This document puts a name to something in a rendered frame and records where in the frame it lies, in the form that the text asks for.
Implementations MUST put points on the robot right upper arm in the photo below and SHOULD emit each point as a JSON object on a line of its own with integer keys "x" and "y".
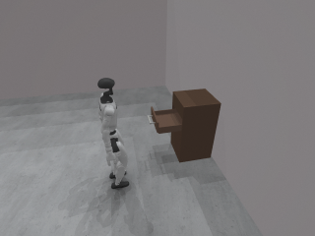
{"x": 108, "y": 114}

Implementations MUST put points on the cabinet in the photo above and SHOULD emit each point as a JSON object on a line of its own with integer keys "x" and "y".
{"x": 200, "y": 112}

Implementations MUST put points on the left robot foot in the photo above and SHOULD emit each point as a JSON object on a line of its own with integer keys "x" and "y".
{"x": 112, "y": 175}

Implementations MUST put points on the robot right forearm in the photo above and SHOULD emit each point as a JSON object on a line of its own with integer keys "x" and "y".
{"x": 107, "y": 141}

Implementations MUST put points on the robot foot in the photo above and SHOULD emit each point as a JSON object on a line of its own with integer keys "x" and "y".
{"x": 122, "y": 184}
{"x": 112, "y": 175}

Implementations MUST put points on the right robot foot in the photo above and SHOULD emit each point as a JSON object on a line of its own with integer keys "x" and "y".
{"x": 122, "y": 184}

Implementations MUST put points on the right robot hand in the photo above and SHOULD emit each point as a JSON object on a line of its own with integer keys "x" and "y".
{"x": 109, "y": 157}

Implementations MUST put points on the drawer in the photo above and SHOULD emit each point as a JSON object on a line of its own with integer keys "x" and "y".
{"x": 166, "y": 121}

